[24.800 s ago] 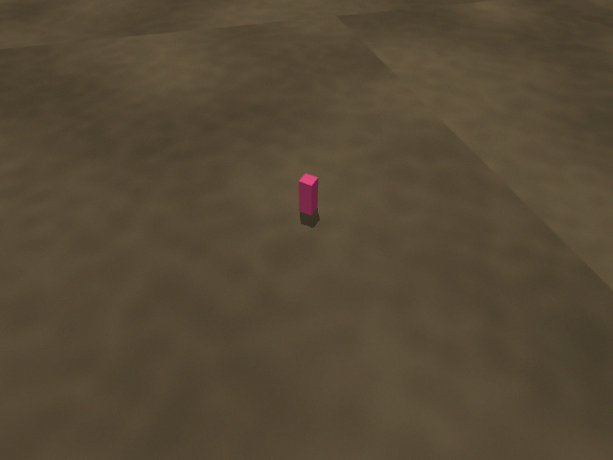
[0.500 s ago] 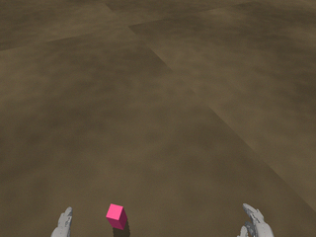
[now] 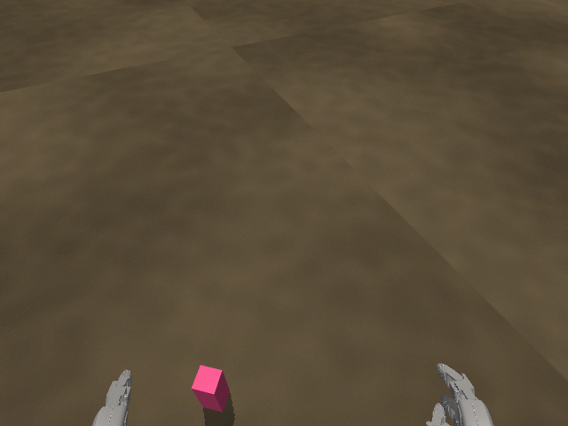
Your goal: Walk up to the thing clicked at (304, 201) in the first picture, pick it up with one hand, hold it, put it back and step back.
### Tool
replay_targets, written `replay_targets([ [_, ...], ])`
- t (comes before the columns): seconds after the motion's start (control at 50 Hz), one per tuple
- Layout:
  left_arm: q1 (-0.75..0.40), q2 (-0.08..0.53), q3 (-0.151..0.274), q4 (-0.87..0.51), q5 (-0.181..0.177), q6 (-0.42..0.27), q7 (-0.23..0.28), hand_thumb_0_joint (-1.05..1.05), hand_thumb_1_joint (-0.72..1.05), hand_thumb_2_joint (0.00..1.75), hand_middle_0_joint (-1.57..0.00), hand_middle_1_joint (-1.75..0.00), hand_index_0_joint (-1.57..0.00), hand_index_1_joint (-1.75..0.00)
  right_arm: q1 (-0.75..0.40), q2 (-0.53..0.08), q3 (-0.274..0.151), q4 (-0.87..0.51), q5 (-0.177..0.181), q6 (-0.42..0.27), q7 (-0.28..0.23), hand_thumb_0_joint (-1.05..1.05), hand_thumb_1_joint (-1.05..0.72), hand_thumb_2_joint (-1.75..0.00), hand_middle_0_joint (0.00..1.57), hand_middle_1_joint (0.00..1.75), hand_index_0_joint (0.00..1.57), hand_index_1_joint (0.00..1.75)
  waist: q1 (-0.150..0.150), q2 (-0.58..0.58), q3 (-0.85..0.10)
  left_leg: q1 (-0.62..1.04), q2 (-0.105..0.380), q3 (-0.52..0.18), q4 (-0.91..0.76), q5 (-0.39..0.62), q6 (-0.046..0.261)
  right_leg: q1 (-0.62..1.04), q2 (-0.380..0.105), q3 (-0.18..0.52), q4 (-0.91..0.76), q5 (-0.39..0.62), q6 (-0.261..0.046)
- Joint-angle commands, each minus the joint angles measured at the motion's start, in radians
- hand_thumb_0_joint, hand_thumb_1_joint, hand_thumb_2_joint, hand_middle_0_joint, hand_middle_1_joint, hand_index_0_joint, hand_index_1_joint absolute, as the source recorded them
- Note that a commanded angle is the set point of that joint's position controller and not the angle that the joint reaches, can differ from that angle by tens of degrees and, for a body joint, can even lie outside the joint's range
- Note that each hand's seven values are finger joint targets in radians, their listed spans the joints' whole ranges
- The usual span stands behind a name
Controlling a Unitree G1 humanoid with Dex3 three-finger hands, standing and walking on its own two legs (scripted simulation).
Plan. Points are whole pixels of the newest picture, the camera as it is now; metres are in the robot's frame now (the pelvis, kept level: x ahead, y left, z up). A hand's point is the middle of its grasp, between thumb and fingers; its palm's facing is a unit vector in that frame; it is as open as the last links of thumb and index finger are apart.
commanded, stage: home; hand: left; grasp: from the side
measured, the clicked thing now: (212, 389) +0.39 +0.22 -0.63
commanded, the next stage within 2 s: stand in 0.64 s
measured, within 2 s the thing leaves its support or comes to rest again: neither
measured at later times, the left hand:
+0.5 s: hand out of the picture +0.17 +0.18 -0.06, palm faces +0.11 -0.95 -0.28, open 17.5 cm
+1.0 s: hand out of the picture +0.17 +0.18 -0.06, palm faces +0.11 -0.95 -0.28, open 14.2 cm
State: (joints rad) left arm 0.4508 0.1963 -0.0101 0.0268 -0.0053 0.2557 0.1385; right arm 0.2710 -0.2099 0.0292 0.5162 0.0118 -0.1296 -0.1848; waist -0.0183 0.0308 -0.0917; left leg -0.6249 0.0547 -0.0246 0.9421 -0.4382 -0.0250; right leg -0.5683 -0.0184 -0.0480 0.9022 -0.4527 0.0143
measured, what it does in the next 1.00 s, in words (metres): stands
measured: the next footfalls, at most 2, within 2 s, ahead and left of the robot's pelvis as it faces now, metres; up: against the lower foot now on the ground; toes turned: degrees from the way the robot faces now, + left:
none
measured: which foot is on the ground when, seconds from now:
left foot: down 0.00-1.00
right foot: down 0.00-1.00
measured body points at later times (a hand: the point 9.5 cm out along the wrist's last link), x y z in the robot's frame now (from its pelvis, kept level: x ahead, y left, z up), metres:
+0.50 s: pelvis +0.00 +0.00 +0.00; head +0.02 +0.01 +0.45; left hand +0.16 +0.23 -0.04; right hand +0.16 -0.24 -0.07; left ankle +0.02 +0.13 -0.69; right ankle +0.00 -0.13 -0.69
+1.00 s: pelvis +0.00 +0.00 +0.00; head +0.03 +0.01 +0.45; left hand +0.16 +0.23 -0.04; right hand +0.17 -0.24 -0.07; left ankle +0.02 +0.13 -0.69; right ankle +0.00 -0.13 -0.69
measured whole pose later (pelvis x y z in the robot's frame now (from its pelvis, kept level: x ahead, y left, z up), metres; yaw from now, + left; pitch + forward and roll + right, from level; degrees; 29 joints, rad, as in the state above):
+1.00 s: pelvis +0.00 +0.00 +0.00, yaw +0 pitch +7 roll -2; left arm 0.45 0.19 -0.01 0.03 0.00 0.24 0.14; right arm 0.27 -0.21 0.03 0.52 0.01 -0.13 -0.18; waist -0.02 0.03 -0.09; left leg -0.61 0.05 -0.02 0.93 -0.44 -0.02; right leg -0.56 -0.02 -0.04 0.89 -0.45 0.02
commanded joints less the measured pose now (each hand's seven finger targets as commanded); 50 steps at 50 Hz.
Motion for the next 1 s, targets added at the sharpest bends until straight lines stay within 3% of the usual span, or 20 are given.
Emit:
replay_targets([
  [0.0, -0.015, 0.093, 0.045, -0.174, 0.006, -0.05, 0.009, 0.0, -0.56, 0.05, -0.05, -0.05, -0.05, -0.05, -0.059, -0.116, -0.055, -0.158, -0.007, -0.058, -0.011, 0.0, -0.9, -0.9, 0.2, 0.3, 0.2, 0.3, -0.009, -0.024, -0.112, 0.105, -0.04, 0.028, -0.142, 0.175, 0.028, 0.035, 0.035, -0.013, -0.157, 0.181, -0.012],
  [0.18, -0.034, 0.095, 0.049, -0.183, 0.005, -0.057, 0.009, 0.0, -0.54, 0.06, -0.05, -0.05, -0.05, -0.05, -0.065, -0.112, -0.052, -0.155, -0.008, -0.055, -0.009, 0.0, -0.9, -0.9, 0.2, 0.3, 0.2, 0.3, -0.006, -0.009, -0.087, 0.1, -0.04, 0.03, -0.153, 0.149, 0.027, 0.022, 0.033, -0.013, -0.165, 0.152, -0.015],
  [0.24, -0.029, 0.108, 0.068, -0.177, 0.007, -0.059, 0.011, 0.0, -0.55, 0.06, -0.05, -0.05, -0.05, -0.05, -0.062, -0.116, -0.057, -0.152, -0.009, -0.058, -0.011, 0.0, -0.9, -0.9, 0.2, 0.3, 0.2, 0.3, -0.001, -0.009, -0.097, 0.1, -0.04, 0.029, -0.158, 0.133, 0.026, 0.027, 0.034, -0.014, -0.165, 0.136, -0.016],
  [0.32, -0.028, 0.087, 0.041, -0.195, 0.005, -0.061, 0.01, 0.0, -0.56, 0.05, -0.05, -0.05, -0.05, -0.05, -0.067, -0.109, -0.05, -0.158, -0.007, -0.059, -0.007, 0.0, -0.9, -0.9, 0.2, 0.3, 0.2, 0.3, -0.003, -0.009, -0.095, 0.105, -0.04, 0.026, -0.158, 0.153, 0.025, 0.031, 0.034, -0.017, -0.158, 0.156, -0.017],
  [0.34, -0.032, 0.103, 0.058, -0.193, 0.003, -0.061, 0.012, 0.0, -0.56, 0.05, -0.05, -0.05, -0.05, -0.05, -0.069, -0.107, -0.049, -0.154, -0.008, -0.057, -0.006, 0.0, -0.9, -0.9, 0.2, 0.3, 0.2, 0.3, 0.003, 0.007, -0.089, 0.091, -0.043, 0.027, -0.158, 0.134, 0.027, 0.03, 0.031, -0.015, -0.165, 0.139, -0.017],
  [0.4, -0.029, 0.091, 0.045, -0.186, 0.006, -0.064, 0.01, 0.0, -0.56, 0.05, -0.05, -0.05, -0.05, -0.05, -0.065, -0.115, -0.055, -0.156, -0.009, -0.058, -0.009, 0.0, -0.9, -0.9, 0.2, 0.3, 0.2, 0.3, -0.006, -0.006, -0.105, 0.101, -0.041, 0.027, -0.16, 0.117, 0.027, 0.022, 0.033, -0.014, -0.166, 0.121, -0.017],
  [0.42, -0.011, 0.1, 0.059, -0.194, 0.007, -0.066, 0.012, 0.0, -0.58, 0.04, -0.05, -0.05, -0.05, -0.05, -0.066, -0.105, -0.049, -0.155, -0.01, -0.058, -0.009, 0.0, -0.9, -0.9, 0.2, 0.3, 0.2, 0.3, 0.003, -0.006, -0.108, 0.102, -0.042, 0.028, -0.153, 0.145, 0.027, 0.031, 0.032, -0.014, -0.166, 0.146, -0.016],
  [0.44, -0.015, 0.086, 0.044, -0.169, 0.006, -0.062, 0.01, 0.0, -0.55, 0.06, -0.05, -0.05, -0.05, -0.05, -0.057, -0.117, -0.057, -0.152, -0.01, -0.058, -0.01, 0.0, -0.9, -0.9, 0.2, 0.3, 0.2, 0.3, -0.009, -0.021, -0.108, 0.103, -0.041, 0.027, -0.15, 0.156, 0.029, 0.032, 0.032, -0.015, -0.162, 0.163, -0.014],
  [0.5, -0.036, 0.106, 0.054, -0.206, 0.006, -0.066, 0.013, 0.0, -0.57, 0.04, -0.05, -0.05, -0.05, -0.05, -0.073, -0.11, -0.048, -0.157, -0.009, -0.059, -0.006, 0.0, -0.9, -0.9, 0.2, 0.3, 0.2, 0.3, 0.003, 0.013, -0.092, 0.099, -0.041, 0.025, -0.162, 0.131, 0.024, 0.019, 0.033, -0.017, -0.163, 0.131, -0.019],
  [0.52, -0.027, 0.095, 0.049, -0.171, 0.008, -0.066, 0.011, 0.0, -0.55, 0.06, -0.05, -0.05, -0.05, -0.05, -0.066, -0.114, -0.055, -0.149, -0.01, -0.058, -0.009, 0.0, -0.9, -0.9, 0.2, 0.3, 0.2, 0.3, -0.009, -0.018, -0.102, 0.101, -0.042, 0.029, -0.152, 0.131, 0.028, 0.024, 0.031, -0.012, -0.168, 0.136, -0.015],
  [0.6, -0.02, 0.106, 0.058, -0.198, 0.006, -0.07, 0.014, 0.0, -0.57, 0.05, -0.05, -0.05, -0.05, -0.05, -0.068, -0.108, -0.048, -0.153, -0.009, -0.057, -0.008, 0.0, -0.9, -0.9, 0.2, 0.3, 0.2, 0.3, 0.008, 0.006, -0.104, 0.106, -0.04, 0.024, -0.159, 0.162, 0.024, 0.029, 0.033, -0.018, -0.158, 0.158, -0.02],
  [0.72, -0.014, 0.09, 0.049, -0.164, 0.01, -0.064, 0.012, 0.0, -0.57, 0.04, -0.05, -0.05, -0.05, -0.05, -0.051, -0.115, -0.058, -0.144, -0.011, -0.056, -0.011, 0.0, -0.9, -0.9, 0.2, 0.3, 0.2, 0.3, -0.008, -0.019, -0.118, 0.118, -0.039, 0.03, -0.139, 0.222, 0.027, 0.044, 0.032, -0.014, -0.152, 0.226, -0.014],
  [0.76, -0.021, 0.095, 0.055, -0.174, 0.009, -0.066, 0.012, 0.0, -0.41, 0.2, -0.2, -0.21, -0.2, -0.21, -0.056, -0.111, -0.054, -0.144, -0.011, -0.056, -0.009, 0.0, -0.9, -0.9, 0.2, 0.3, 0.2, 0.3, -0.005, -0.011, -0.108, 0.117, -0.04, 0.032, -0.14, 0.215, 0.026, 0.044, 0.03, -0.013, -0.156, 0.221, -0.014],
  [0.78, -0.023, 0.099, 0.056, -0.182, 0.008, -0.066, 0.012, 0.0, -0.33, 0.28, -0.2, -0.29, -0.2, -0.29, -0.058, -0.112, -0.054, -0.147, -0.01, -0.056, -0.009, 0.0, -0.9, -0.9, 0.2, 0.3, 0.2, 0.3, 0.002, -0.003, -0.107, 0.114, -0.038, 0.026, -0.15, 0.206, 0.025, 0.036, 0.033, -0.018, -0.15, 0.205, -0.016],
  [0.92, -0.02, 0.098, 0.05, -0.189, 0.007, -0.065, 0.011, 0.0, 0.23, 0.84, -0.2, -0.3, -0.2, -0.3, -0.063, -0.107, -0.05, -0.152, -0.01, -0.054, -0.008, 0.0, -0.9, -0.9, 0.2, 0.3, 0.2, 0.3, 0.0, -0.01, -0.099, 0.117, -0.039, 0.028, -0.148, 0.207, 0.025, 0.041, 0.032, -0.018, -0.157, 0.206, -0.014],
  [0.96, -0.014, 0.103, 0.064, -0.172, 0.008, -0.064, 0.013, 0.0, 0.39, 0.9, -0.2, -0.3, -0.2, -0.3, -0.054, -0.113, -0.057, -0.144, -0.011, -0.054, -0.01, 0.0, -0.9, -0.9, 0.2, 0.3, 0.2, 0.3, -0.002, -0.021, -0.125, 0.119, -0.041, 0.032, -0.135, 0.234, 0.029, 0.059, 0.028, -0.012, -0.156, 0.243, -0.011],
  [0.98, -0.168, 0.247, 0.099, 0.178, 0.103, -0.17, -0.037, 0.0, 0.47, 0.9, -0.2, -0.3, -0.2, -0.3, -0.108, -0.251, -0.093, 0.064, -0.11, 0.016, 0.049, 0.0, -0.9, -0.9, 0.2, 0.3, 0.2, 0.3, 0.032, -0.108, 0.011, 0.126, -0.017, -0.016, -0.157, 0.328, 0.054, 0.19, -0.074, 0.085, -0.21, 0.283, -0.072],
])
